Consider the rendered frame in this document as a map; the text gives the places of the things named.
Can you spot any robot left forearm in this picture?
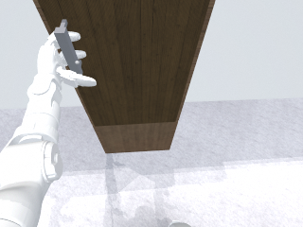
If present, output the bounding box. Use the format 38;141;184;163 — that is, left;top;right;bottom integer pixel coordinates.
0;73;62;185

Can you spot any robot left upper arm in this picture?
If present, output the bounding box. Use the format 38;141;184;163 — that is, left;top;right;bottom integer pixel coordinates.
0;140;63;227

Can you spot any cupboard door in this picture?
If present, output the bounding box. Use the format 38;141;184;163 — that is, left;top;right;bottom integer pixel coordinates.
37;0;210;127

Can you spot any left robot hand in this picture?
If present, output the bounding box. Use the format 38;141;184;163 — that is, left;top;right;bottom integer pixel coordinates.
37;31;97;88

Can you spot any handle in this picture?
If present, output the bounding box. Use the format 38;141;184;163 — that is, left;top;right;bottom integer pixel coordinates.
54;19;83;75

